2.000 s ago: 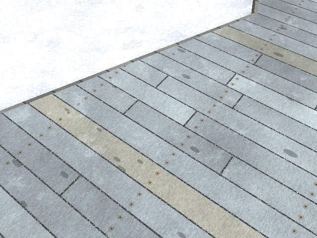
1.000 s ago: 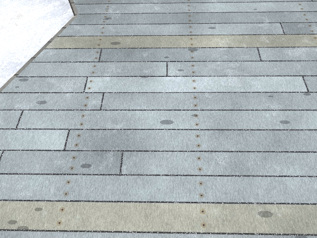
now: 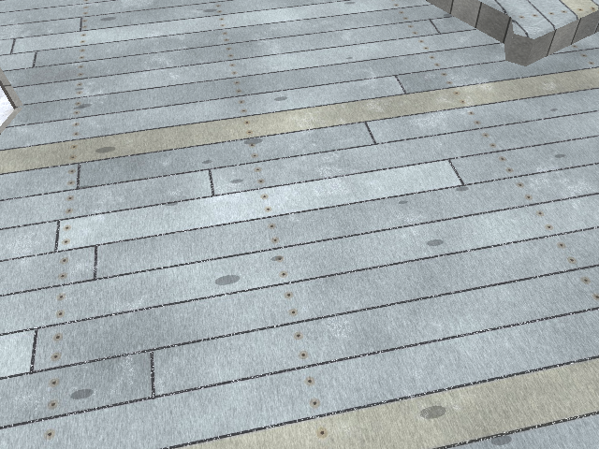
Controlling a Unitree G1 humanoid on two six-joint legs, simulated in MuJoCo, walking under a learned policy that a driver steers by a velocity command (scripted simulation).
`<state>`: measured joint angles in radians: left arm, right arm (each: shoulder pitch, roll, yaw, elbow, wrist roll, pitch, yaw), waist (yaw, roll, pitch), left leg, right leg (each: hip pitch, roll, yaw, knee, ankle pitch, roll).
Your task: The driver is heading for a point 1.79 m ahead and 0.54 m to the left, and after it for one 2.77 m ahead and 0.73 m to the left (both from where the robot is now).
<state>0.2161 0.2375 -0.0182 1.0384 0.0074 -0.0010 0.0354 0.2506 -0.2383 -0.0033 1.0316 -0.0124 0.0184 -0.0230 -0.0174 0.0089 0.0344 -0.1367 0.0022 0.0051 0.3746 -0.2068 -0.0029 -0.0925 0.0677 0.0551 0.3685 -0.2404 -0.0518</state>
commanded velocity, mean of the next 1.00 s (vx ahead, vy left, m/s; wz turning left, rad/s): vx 0.33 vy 0.00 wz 0.00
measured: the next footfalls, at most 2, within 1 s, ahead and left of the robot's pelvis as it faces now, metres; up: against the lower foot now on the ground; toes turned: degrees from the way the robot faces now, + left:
right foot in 0.88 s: +0.45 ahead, +0.00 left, +0.00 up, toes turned -3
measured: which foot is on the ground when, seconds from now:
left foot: down 0.00-0.86, up 0.88-1.00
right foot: down 0.00-0.40, up 0.42-0.86, down 0.88-1.00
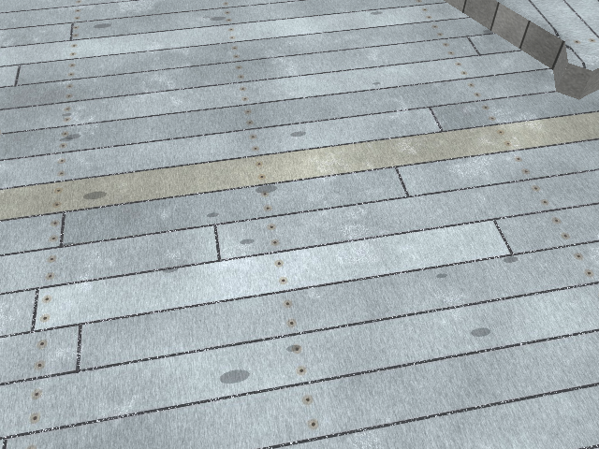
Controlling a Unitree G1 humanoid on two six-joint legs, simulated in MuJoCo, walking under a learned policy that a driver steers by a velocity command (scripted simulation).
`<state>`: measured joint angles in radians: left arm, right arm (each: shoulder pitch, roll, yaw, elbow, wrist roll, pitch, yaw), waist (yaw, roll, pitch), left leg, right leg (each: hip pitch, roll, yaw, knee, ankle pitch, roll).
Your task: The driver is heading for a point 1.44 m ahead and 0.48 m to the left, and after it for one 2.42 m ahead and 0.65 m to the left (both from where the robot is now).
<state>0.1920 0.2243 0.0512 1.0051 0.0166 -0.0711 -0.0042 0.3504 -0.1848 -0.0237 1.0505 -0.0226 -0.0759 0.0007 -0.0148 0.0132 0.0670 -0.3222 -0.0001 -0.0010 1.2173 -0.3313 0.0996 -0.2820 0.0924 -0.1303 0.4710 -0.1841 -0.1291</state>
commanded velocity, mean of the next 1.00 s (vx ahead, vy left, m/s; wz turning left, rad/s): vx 0.47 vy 0.00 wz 0.08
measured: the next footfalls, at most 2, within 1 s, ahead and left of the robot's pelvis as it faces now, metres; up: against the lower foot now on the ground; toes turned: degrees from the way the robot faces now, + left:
left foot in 0.40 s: +0.40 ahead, +0.11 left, +0.00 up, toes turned +4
right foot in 0.96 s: +0.69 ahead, -0.07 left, +0.00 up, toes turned +4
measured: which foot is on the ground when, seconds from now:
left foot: up 0.00-0.38, down 0.40-0.96, up 0.98-1.00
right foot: down 0.00-0.42, up 0.44-0.94, down 0.96-1.00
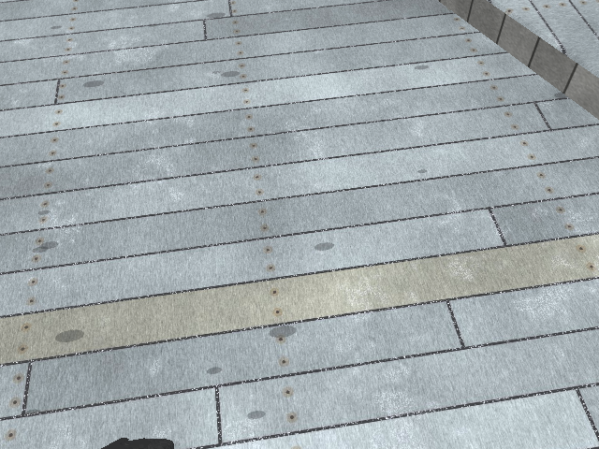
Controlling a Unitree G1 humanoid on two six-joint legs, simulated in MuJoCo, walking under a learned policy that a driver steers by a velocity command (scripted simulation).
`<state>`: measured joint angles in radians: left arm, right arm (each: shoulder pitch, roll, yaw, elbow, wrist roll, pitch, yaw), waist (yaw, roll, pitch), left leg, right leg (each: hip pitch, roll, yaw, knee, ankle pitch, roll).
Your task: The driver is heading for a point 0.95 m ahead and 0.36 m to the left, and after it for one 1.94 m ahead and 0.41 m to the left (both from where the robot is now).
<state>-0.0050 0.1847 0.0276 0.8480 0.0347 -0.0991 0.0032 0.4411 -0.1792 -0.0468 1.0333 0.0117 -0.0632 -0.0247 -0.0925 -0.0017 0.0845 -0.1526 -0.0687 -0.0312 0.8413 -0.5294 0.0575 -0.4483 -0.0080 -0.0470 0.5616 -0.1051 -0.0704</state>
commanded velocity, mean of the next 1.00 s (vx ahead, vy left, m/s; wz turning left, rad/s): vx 0.22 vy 0.00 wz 0.55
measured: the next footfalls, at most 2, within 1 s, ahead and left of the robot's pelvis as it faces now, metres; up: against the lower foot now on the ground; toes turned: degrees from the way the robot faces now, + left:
left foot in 0.44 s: +0.08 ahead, +0.12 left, +0.00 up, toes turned +18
right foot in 0.92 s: +0.26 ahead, -0.03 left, +0.00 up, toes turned +34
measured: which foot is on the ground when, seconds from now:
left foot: up 0.00-0.42, down 0.44-0.92, up 0.94-1.00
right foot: down 0.00-0.44, up 0.46-0.90, down 0.92-1.00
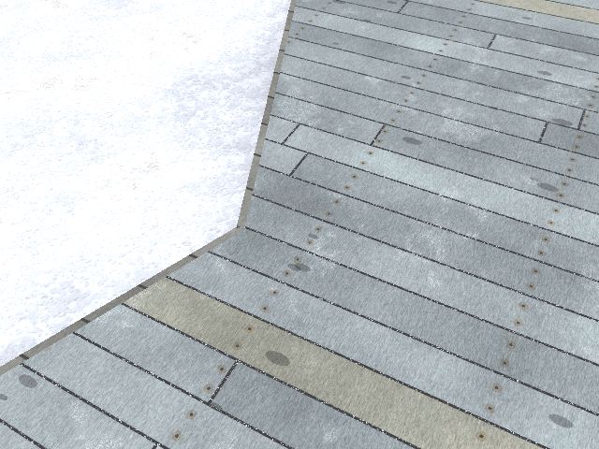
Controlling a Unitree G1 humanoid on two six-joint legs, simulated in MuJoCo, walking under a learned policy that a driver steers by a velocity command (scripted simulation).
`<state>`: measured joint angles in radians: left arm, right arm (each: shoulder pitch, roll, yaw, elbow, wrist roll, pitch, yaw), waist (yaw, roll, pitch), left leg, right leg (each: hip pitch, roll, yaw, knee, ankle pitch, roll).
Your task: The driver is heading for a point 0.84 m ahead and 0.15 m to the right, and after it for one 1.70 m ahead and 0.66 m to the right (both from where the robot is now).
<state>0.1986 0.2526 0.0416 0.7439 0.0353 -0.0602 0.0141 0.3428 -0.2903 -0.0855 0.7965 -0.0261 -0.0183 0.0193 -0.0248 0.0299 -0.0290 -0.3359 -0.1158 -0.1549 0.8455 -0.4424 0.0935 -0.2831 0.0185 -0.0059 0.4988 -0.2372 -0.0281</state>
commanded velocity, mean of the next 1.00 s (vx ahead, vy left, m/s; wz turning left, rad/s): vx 0.22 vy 0.00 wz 0.11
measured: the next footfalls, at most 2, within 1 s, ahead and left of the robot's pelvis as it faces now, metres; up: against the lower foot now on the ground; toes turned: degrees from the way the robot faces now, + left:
left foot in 0.38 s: +0.31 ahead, +0.12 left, +0.00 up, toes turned +2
right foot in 0.78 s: +0.31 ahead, -0.06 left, +0.00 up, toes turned +4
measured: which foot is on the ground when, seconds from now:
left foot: up 0.00-0.36, down 0.38-1.00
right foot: down 0.00-0.38, up 0.40-0.76, down 0.78-1.00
